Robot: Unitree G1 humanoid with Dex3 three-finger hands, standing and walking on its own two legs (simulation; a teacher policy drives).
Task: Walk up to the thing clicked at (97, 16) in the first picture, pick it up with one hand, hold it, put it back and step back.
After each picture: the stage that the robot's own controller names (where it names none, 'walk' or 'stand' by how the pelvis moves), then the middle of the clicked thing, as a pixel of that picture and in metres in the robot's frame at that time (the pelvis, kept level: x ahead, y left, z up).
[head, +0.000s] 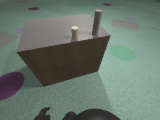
stand; (96, 23) +0.93 -0.01 +0.13
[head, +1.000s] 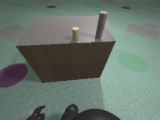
walk; (100, 26) +0.83 -0.01 +0.15
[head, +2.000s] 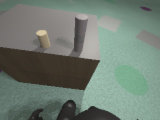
walk; (79, 36) +0.51 +0.15 +0.17
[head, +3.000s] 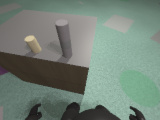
stand; (65, 41) +0.46 +0.20 +0.17
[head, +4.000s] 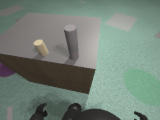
walk; (72, 44) +0.46 +0.16 +0.14
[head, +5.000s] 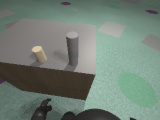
stand; (73, 51) +0.43 +0.14 +0.13
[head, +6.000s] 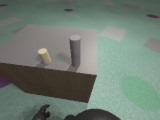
stand; (75, 52) +0.45 +0.13 +0.13
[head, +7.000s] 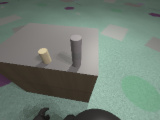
stand; (76, 53) +0.44 +0.12 +0.13
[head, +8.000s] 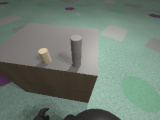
stand; (76, 53) +0.44 +0.12 +0.13
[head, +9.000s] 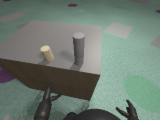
rise first; (78, 51) +0.45 +0.12 +0.13
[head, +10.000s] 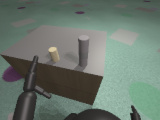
go down; (83, 52) +0.46 +0.11 +0.13
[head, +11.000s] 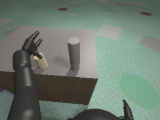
go down; (74, 56) +0.42 +0.10 +0.13
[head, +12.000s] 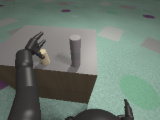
approach; (75, 53) +0.45 +0.10 +0.14
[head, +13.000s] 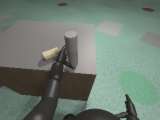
close; (72, 51) +0.43 +0.11 +0.15
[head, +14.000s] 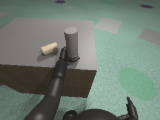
lift; (72, 48) +0.44 +0.11 +0.16
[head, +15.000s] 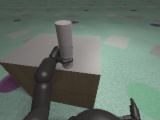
lift; (65, 47) +0.32 +0.15 +0.29
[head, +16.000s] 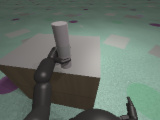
hold; (63, 48) +0.33 +0.17 +0.28
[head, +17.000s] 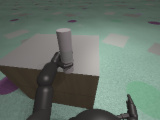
hold; (66, 53) +0.33 +0.15 +0.25
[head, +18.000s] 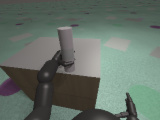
hold; (67, 51) +0.33 +0.14 +0.28
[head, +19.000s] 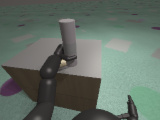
crouch; (69, 46) +0.33 +0.13 +0.31
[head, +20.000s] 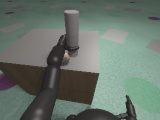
crouch; (72, 36) +0.42 +0.12 +0.29
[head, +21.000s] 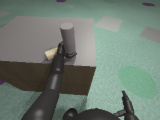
lower; (69, 44) +0.46 +0.12 +0.18
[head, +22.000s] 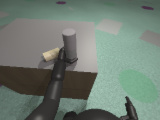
lower; (70, 50) +0.42 +0.12 +0.17
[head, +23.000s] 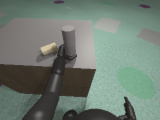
lower; (70, 47) +0.45 +0.12 +0.17
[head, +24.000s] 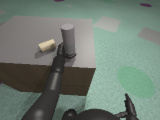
lower; (69, 45) +0.46 +0.12 +0.17
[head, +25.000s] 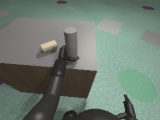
open; (71, 48) +0.44 +0.12 +0.16
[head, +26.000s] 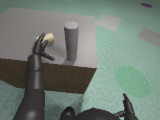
rise; (71, 44) +0.45 +0.12 +0.17
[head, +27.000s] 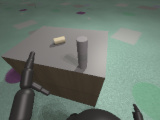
sink last; (82, 54) +0.43 +0.11 +0.14
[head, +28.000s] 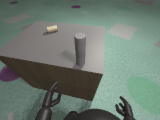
stand; (80, 51) +0.44 +0.11 +0.13
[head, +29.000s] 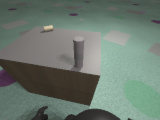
stand; (78, 54) +0.45 +0.11 +0.13
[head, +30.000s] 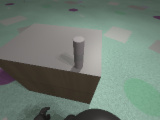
stand; (78, 54) +0.43 +0.11 +0.13
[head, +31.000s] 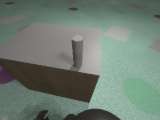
stand; (77, 53) +0.44 +0.12 +0.13
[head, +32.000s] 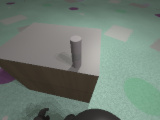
stand; (76, 54) +0.43 +0.12 +0.13
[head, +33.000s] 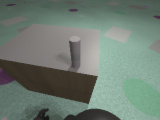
stand; (75, 54) +0.43 +0.13 +0.13
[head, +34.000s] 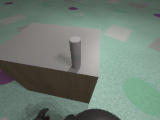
walk; (75, 54) +0.42 +0.13 +0.13
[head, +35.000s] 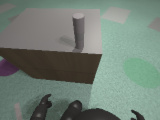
walk; (79, 33) +0.56 +0.13 +0.14
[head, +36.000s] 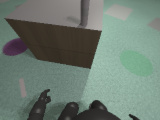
walk; (84, 10) +0.83 +0.13 +0.16
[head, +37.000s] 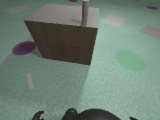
stand; (84, 13) +1.07 +0.14 +0.15
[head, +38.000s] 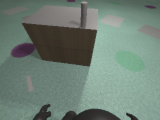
stand; (83, 15) +1.04 +0.14 +0.13
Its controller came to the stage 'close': yes
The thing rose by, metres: 0.21
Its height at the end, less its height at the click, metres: +0.00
